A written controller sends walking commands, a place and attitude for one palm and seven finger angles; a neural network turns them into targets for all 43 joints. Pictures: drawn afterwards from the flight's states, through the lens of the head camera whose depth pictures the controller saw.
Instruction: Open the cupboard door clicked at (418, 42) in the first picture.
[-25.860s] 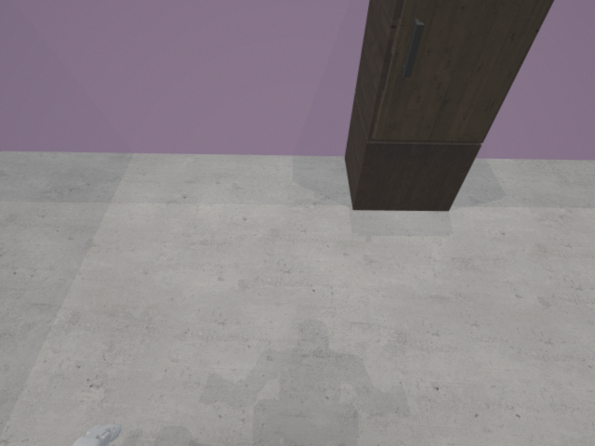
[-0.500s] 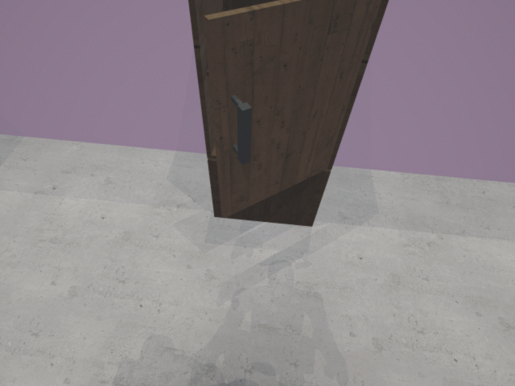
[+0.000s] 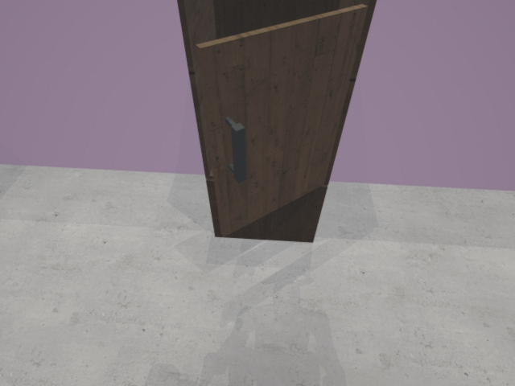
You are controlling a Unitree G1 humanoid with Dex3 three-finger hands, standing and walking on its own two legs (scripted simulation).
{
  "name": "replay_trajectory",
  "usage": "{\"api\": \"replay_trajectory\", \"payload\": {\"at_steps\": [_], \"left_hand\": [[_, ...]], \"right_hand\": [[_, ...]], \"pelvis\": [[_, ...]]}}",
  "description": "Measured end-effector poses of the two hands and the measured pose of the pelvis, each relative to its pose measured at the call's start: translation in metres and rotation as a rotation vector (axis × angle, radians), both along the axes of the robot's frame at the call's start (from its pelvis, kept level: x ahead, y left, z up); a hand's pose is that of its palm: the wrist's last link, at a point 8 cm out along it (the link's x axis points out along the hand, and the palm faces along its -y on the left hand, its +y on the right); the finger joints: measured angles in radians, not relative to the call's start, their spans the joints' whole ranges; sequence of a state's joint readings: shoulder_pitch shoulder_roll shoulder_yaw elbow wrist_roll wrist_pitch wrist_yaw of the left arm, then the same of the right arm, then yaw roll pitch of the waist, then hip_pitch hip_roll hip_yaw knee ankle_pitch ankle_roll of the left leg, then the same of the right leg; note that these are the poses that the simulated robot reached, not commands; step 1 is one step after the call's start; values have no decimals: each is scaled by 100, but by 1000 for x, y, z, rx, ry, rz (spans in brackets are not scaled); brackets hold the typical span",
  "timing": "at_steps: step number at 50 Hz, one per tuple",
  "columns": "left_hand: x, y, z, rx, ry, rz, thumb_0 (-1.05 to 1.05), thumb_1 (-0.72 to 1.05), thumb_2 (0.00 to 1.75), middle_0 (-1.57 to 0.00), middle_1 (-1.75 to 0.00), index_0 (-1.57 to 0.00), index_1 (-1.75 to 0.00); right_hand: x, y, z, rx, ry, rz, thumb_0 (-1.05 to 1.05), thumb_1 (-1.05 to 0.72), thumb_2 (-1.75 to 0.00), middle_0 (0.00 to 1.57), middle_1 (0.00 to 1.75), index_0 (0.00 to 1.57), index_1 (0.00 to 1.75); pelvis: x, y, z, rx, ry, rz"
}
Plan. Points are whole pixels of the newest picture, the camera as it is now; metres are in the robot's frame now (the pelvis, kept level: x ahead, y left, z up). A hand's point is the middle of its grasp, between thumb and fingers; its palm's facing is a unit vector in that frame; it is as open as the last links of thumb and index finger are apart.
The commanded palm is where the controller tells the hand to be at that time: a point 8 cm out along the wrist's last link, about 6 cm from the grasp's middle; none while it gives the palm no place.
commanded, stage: let the arm hang, fingers relaxed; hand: left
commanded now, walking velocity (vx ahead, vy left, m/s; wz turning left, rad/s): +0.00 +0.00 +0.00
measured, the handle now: (234, 150) +0.61 +0.09 +0.00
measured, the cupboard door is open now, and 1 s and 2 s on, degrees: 37 37 37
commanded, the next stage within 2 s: look to check the result in 0.12 s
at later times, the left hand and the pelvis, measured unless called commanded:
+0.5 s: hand out of the picture +0.03 +0.21 -0.17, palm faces +0.01 -0.97 -0.24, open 7.4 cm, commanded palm none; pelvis +0.02 +0.01 +0.00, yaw +0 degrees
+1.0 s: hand out of the picture +0.07 +0.21 -0.18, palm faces -0.04 -0.97 -0.24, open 7.4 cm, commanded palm none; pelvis +0.03 +0.01 +0.00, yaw -4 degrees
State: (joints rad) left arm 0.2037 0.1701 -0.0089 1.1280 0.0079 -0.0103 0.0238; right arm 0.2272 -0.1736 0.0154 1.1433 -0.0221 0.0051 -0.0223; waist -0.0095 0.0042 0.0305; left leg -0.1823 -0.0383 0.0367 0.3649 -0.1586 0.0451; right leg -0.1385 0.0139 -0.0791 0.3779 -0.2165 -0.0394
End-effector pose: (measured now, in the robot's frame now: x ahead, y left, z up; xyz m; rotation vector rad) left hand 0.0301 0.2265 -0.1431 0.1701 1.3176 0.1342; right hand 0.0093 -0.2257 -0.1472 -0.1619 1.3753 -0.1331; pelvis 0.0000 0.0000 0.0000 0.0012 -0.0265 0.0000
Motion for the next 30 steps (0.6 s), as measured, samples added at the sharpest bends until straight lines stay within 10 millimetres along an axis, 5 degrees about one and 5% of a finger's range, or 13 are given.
{"api": "replay_trajectory", "payload": {"at_steps": [18, 30], "left_hand": [[-16, 18, 2, 30, 89, 28, 1, 91, 89, -20, -30, -20, -30], [6, 30, 5, 46, 46, 21, 1, 90, 89, -20, -30, -20, -30]], "right_hand": [[14, -2, 2, -15, 25, 7, 0, -91, -90, 20, 30, 20, 30], [47, -11, 8, -47, -37, 30, 0, -91, -90, 20, 30, 20, 30]], "pelvis": [[13, 4, 2, -2, 10, 4], [22, 7, 2, -2, 9, 7]]}}
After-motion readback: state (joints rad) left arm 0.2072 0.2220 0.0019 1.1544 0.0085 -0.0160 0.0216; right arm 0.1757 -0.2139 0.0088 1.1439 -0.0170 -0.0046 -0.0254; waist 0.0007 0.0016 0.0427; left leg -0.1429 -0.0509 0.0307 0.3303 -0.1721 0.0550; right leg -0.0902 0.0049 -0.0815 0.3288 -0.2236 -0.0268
